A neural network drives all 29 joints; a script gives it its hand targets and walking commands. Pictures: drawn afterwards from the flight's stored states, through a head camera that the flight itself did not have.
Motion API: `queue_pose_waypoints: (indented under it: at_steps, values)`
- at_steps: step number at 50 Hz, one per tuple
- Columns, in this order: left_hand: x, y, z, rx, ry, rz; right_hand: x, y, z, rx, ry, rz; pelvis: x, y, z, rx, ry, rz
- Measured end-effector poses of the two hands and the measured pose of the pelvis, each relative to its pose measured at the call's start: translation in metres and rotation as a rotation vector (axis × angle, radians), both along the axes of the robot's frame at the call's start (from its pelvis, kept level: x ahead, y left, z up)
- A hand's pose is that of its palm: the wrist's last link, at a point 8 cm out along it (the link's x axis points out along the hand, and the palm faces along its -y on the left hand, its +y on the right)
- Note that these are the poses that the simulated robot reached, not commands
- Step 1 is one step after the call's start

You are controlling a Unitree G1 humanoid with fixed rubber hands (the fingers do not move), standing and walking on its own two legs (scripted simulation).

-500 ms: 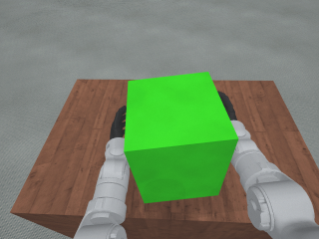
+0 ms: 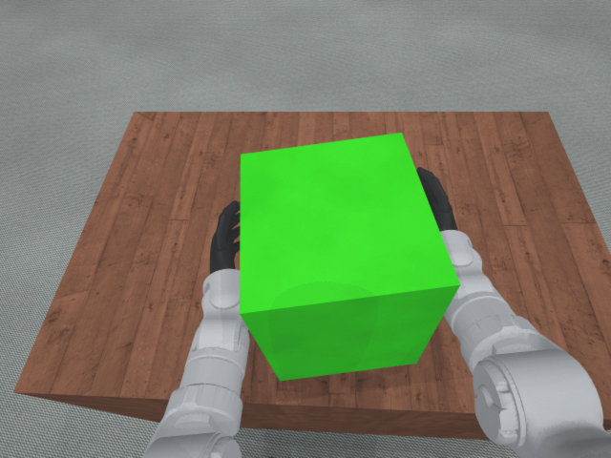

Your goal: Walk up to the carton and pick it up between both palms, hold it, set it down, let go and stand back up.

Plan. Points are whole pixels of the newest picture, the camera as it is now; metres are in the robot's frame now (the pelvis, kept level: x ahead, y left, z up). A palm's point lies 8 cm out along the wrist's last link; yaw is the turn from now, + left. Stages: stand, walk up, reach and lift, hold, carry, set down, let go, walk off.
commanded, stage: set down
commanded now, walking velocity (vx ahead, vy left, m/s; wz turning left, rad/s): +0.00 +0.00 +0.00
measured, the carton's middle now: (335, 267) +0.37 +0.03 +0.01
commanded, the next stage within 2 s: none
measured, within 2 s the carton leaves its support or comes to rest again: rests again in 0.22 s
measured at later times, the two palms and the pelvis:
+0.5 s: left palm (225, 272) +0.35 +0.18 +0.00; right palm (434, 235) +0.43 -0.11 +0.01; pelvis -0.01 +0.00 +0.00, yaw +0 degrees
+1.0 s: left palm (218, 262) +0.36 +0.19 +0.01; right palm (434, 229) +0.43 -0.11 +0.01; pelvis -0.02 +0.00 +0.00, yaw +0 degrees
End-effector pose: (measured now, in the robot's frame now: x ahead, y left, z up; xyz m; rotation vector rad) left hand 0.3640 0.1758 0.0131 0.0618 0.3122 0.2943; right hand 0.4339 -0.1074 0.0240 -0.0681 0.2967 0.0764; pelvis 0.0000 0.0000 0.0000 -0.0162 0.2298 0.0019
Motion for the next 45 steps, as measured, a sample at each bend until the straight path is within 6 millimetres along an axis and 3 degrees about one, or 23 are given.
queue_pose_waypoints:
  at_steps: [6, 25, 45]
  values:
    - [-0.005, 0.005, -0.009, -0.024, -0.018, 0.015, -0.003, 0.005, -0.011, -0.002, -0.014, 0.008, -0.004, 0.004, -0.001, 0.0, 0.033, 0.002]
    - [-0.012, 0.001, -0.009, -0.019, -0.026, 0.036, -0.007, 0.0, -0.017, 0.023, -0.02, 0.029, -0.012, -0.004, -0.003, -0.001, 0.059, -0.006]
    - [0.007, 0.009, 0.008, -0.12, -0.041, 0.096, 0.003, 0.002, -0.016, -0.005, 0.023, 0.056, -0.016, 0.003, -0.003, 0.0, 0.08, -0.001]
